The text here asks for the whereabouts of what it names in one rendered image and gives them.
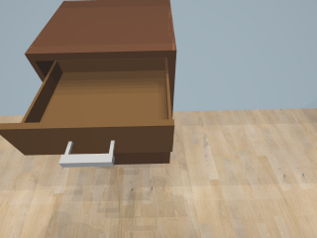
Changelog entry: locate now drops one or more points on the handle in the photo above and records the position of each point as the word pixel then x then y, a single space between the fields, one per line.
pixel 69 160

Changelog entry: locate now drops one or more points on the cabinet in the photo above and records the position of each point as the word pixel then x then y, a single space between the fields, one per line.
pixel 109 30

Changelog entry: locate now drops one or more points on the drawer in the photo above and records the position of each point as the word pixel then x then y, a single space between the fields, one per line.
pixel 91 102

